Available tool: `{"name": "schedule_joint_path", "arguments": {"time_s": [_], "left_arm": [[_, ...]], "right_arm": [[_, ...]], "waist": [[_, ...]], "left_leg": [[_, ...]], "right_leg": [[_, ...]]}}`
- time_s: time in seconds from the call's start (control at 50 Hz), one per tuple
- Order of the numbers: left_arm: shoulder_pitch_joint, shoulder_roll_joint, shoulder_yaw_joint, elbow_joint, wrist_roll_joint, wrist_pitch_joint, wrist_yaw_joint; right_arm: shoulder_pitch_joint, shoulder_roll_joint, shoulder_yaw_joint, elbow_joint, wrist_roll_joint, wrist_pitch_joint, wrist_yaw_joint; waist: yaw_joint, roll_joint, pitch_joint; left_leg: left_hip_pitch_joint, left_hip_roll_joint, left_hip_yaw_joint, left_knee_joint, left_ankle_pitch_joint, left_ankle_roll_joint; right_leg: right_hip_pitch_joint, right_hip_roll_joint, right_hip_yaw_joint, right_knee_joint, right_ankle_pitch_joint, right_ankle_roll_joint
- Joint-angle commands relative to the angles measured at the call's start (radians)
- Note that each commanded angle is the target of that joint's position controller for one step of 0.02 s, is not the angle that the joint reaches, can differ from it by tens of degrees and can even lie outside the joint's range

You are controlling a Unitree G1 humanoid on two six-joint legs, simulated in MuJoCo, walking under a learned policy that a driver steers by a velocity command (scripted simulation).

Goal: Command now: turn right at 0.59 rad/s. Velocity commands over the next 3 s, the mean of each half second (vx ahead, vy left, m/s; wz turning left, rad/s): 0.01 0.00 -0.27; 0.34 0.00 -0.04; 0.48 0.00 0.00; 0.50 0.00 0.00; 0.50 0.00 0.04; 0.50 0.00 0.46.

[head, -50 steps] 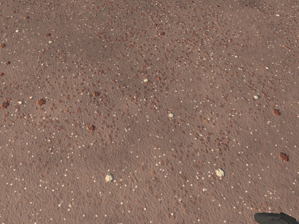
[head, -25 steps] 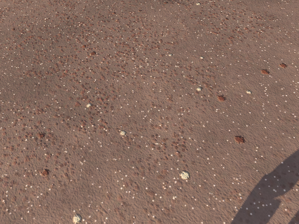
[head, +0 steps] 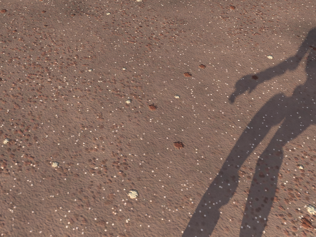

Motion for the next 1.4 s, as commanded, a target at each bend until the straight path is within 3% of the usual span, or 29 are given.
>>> {"name": "schedule_joint_path", "arguments": {"time_s": [0.02, 0.12, 0.18, 0.24, 0.26, 0.28, 0.3, 0.32, 0.38, 0.46, 0.52, 0.6, 0.62, 0.64, 0.66, 0.68, 0.72, 0.78, 0.88, 0.98, 1.02, 1.04, 1.06, 1.08, 1.1, 1.12, 1.16, 1.26, 1.4], "left_arm": [[0.010, 0.066, 0.023, -0.071, -0.010, 0.002, -0.004], [-0.046, 0.010, -0.010, -0.112, 0.008, -0.007, -0.011], [-0.022, 0.027, -0.007, -0.103, 0.005, -0.005, -0.016], [0.061, 0.025, -0.005, -0.063, 0.011, -0.005, -0.021], [0.072, 0.065, 0.001, -0.068, 0.015, -0.006, -0.014], [0.059, 0.139, 0.007, -0.095, 0.026, -0.001, 0.002], [0.054, 0.085, -0.010, -0.090, 0.055, -0.020, -0.012], [0.021, 0.061, -0.017, -0.084, 0.058, -0.040, -0.021], [-0.056, 0.051, -0.023, -0.058, 0.035, -0.067, -0.020], [-0.051, 0.004, -0.035, -0.021, 0.031, -0.063, -0.014], [0.012, 0.085, -0.009, 0.015, 0.012, -0.050, -0.012], [-0.025, 0.066, -0.014, 0.026, -0.008, -0.053, -0.009], [-0.057, 0.028, -0.025, 0.017, -0.002, -0.059, -0.010], [-0.123, -0.044, -0.043, -0.019, 0.011, -0.072, -0.015], [-0.155, -0.045, -0.042, -0.062, 0.000, -0.093, -0.015], [-0.174, 0.027, -0.021, -0.063, -0.016, -0.109, -0.014], [-0.092, 0.037, -0.010, -0.023, -0.017, -0.123, -0.028], [-0.129, 0.005, -0.014, -0.025, 0.002, -0.132, -0.044], [-0.213, -0.056, -0.041, -0.052, -0.004, -0.135, -0.066], [-0.241, -0.010, -0.034, -0.076, -0.013, -0.137, -0.079], [-0.143, 0.031, -0.015, -0.054, -0.009, -0.138, -0.074], [0.000, 0.066, 0.007, -0.009, -0.007, -0.135, -0.065], [0.179, 0.108, 0.027, 0.038, -0.008, -0.129, -0.053], [0.291, 0.220, 0.046, 0.058, 0.021, -0.124, -0.045], [0.291, 0.162, 0.025, 0.061, 0.015, -0.128, -0.052], [0.200, 0.103, 0.003, 0.059, 0.009, -0.134, -0.055], [0.082, 0.049, -0.014, 0.054, 0.011, -0.137, -0.058], [0.038, 0.030, -0.018, 0.085, 0.016, -0.170, -0.056], [0.151, 0.079, -0.011, 0.146, 0.005, -0.153, -0.030]], "right_arm": [[-0.055, -0.137, -0.025, -0.081, 0.003, -0.002, -0.020], [-0.011, -0.191, -0.039, -0.073, 0.008, 0.011, -0.014], [-0.008, -0.207, -0.040, -0.065, 0.023, 0.013, 0.003], [0.003, -0.170, -0.020, -0.038, 0.045, 0.012, 0.009], [0.049, -0.124, -0.002, -0.024, 0.022, 0.003, 0.016], [0.076, -0.056, 0.025, -0.041, -0.034, -0.009, 0.030], [-0.010, -0.107, 0.009, -0.061, -0.008, -0.005, 0.015], [-0.030, -0.158, -0.007, -0.055, 0.014, 0.004, 0.006], [0.021, -0.153, -0.019, -0.009, 0.009, 0.030, -0.007], [0.036, -0.089, 0.004, 0.010, 0.014, 0.024, -0.001], [-0.008, -0.125, 0.002, -0.005, 0.029, 0.010, 0.007], [0.105, -0.108, 0.004, 0.052, 0.031, -0.031, 0.022], [0.181, -0.117, 0.001, 0.082, 0.028, -0.041, 0.023], [0.282, -0.176, -0.012, 0.109, 0.026, -0.050, 0.019], [0.313, -0.271, -0.038, 0.118, 0.023, -0.059, 0.027], [0.273, -0.228, -0.026, 0.094, 0.005, -0.072, 0.024], [0.209, -0.164, -0.008, 0.073, 0.018, -0.087, 0.017], [0.229, -0.133, 0.005, 0.075, 0.021, -0.083, 0.018], [0.257, -0.172, 0.001, 0.073, 0.020, -0.068, 0.012], [0.289, -0.203, -0.012, 0.091, 0.041, -0.060, 0.015], [0.267, -0.222, -0.019, 0.090, 0.041, -0.053, 0.014], [0.262, -0.214, -0.017, 0.089, 0.038, -0.048, 0.012], [0.262, -0.184, -0.004, 0.077, 0.024, -0.047, 0.008], [0.355, -0.057, 0.033, 0.037, 0.014, -0.059, 0.011], [0.346, -0.077, 0.033, 0.047, 0.034, -0.087, 0.016], [0.257, -0.164, 0.006, 0.020, 0.064, -0.099, 0.024], [0.158, -0.152, 0.007, 0.000, 0.049, -0.106, 0.023], [0.174, -0.097, 0.008, 0.010, 0.025, -0.058, 0.018], [-0.087, -0.062, 0.027, -0.069, 0.021, -0.081, 0.038]], "waist": [[0.006, 0.203, -0.057], [-0.037, 0.233, -0.112], [-0.034, 0.251, -0.111], [0.016, 0.209, -0.100], [0.000, 0.104, -0.142], [-0.044, -0.176, -0.174], [0.024, -0.184, -0.169], [0.020, -0.125, -0.114], [-0.012, -0.100, -0.067], [-0.005, -0.084, -0.104], [0.043, -0.119, -0.041], [-0.032, -0.064, 0.004], [-0.066, -0.035, -0.010], [-0.102, 0.106, -0.028], [-0.102, 0.311, 0.014], [-0.110, 0.252, 0.084], [-0.057, 0.202, 0.083], [-0.068, 0.162, 0.065], [-0.097, 0.169, 0.068], [-0.077, 0.182, 0.102], [-0.003, 0.190, 0.036], [0.072, 0.172, -0.057], [0.152, 0.139, -0.179], [0.119, -0.142, -0.348], [0.116, -0.228, -0.428], [0.102, -0.152, -0.240], [0.043, -0.012, -0.073], [-0.032, -0.016, -0.014], [0.054, 0.021, 0.051]], "left_leg": [[0.145, 0.232, -0.150, -0.148, 0.358, 0.193], [0.191, 0.265, -0.109, -0.127, 0.420, 0.219], [0.159, 0.277, -0.110, -0.107, 0.421, 0.217], [0.075, 0.235, -0.074, -0.020, 0.328, 0.134], [-0.019, 0.185, -0.025, 0.064, 0.177, 0.048], [-0.188, 0.086, 0.066, 0.253, -0.250, -0.052], [-0.193, 0.067, -0.005, 0.347, -0.396, -0.079], [-0.194, 0.076, -0.026, 0.434, -0.377, -0.088], [-0.187, 0.078, -0.050, 0.486, -0.252, -0.101], [-0.081, 0.066, -0.019, 0.314, -0.170, -0.103], [-0.108, 0.024, 0.038, 0.228, -0.193, -0.065], [0.097, 0.007, 0.055, -0.021, -0.079, 0.042], [0.215, 0.044, -0.006, -0.055, -0.075, 0.072], [0.331, 0.186, -0.210, -0.135, -0.214, 0.134], [0.333, 0.364, -0.533, -0.283, -0.387, 0.251], [0.302, 0.414, -0.619, -0.333, -0.399, 0.299], [0.354, 0.330, -0.470, -0.323, -0.351, 0.235], [0.356, 0.258, -0.284, -0.342, -0.067, 0.185], [0.218, 0.194, -0.101, -0.350, 0.143, 0.165], [0.258, 0.267, -0.104, -0.323, 0.207, 0.153], [0.288, 0.265, -0.071, -0.196, 0.508, 0.130], [0.257, 0.225, -0.026, -0.022, 0.672, 0.106], [0.105, 0.181, 0.003, 0.218, 0.598, 0.071], [-0.253, 0.025, 0.029, 0.641, 0.111, 0.002], [-0.371, -0.042, -0.125, 0.818, -0.317, 0.002], [-0.477, 0.024, -0.132, 0.885, -0.266, 0.017], [-0.442, 0.115, -0.080, 0.799, -0.102, 0.035], [-0.353, 0.166, -0.074, 0.642, 0.048, -0.003], [-0.386, 0.117, -0.018, 0.203, 0.367, -0.031]], "right_leg": [[-0.117, -0.059, -0.039, 0.075, 0.063, 0.043], [0.033, -0.094, -0.089, -0.227, 0.017, 0.039], [0.153, -0.079, -0.133, -0.396, 0.050, 0.017], [0.379, -0.055, -0.152, -0.767, 0.323, -0.052], [0.529, -0.153, -0.023, -0.776, 0.517, -0.082], [0.627, -0.382, 0.212, -0.715, 0.891, -0.179], [0.459, -0.450, 0.271, -0.759, 0.773, -0.331], [0.413, -0.399, 0.230, -0.788, 0.663, -0.335], [0.361, -0.314, 0.126, -0.789, 0.626, -0.262], [0.364, -0.260, 0.063, -0.785, 0.523, -0.252], [0.357, -0.286, 0.184, -0.875, -0.030, -0.276], [0.218, -0.270, 0.195, -0.862, -0.161, -0.239], [0.134, -0.227, 0.147, -0.779, -0.115, -0.202], [-0.024, -0.128, 0.009, -0.549, -0.054, -0.132], [-0.188, -0.021, -0.144, -0.328, -0.058, -0.081], [-0.277, -0.078, -0.064, -0.162, -0.108, -0.076], [-0.343, -0.130, -0.047, -0.078, 0.033, -0.088], [-0.317, -0.161, -0.088, -0.148, 0.221, -0.065], [-0.113, -0.130, -0.158, -0.426, 0.411, -0.029], [-0.033, -0.120, -0.145, -0.554, 0.402, -0.079], [0.111, -0.083, -0.169, -0.581, 0.371, -0.119], [0.301, -0.052, -0.193, -0.592, 0.370, -0.149], [0.576, -0.111, -0.130, -0.559, 0.357, -0.183], [0.927, -0.388, 0.332, -0.629, 0.131, -0.321], [0.916, -0.473, 0.679, -0.846, -0.041, -0.370], [0.783, -0.448, 0.552, -0.869, -0.086, -0.322], [0.512, -0.362, 0.295, -0.895, 0.108, -0.279], [0.321, -0.289, 0.080, -1.003, 0.353, -0.296], [0.384, -0.257, -0.050, -1.025, 0.428, -0.263]]}}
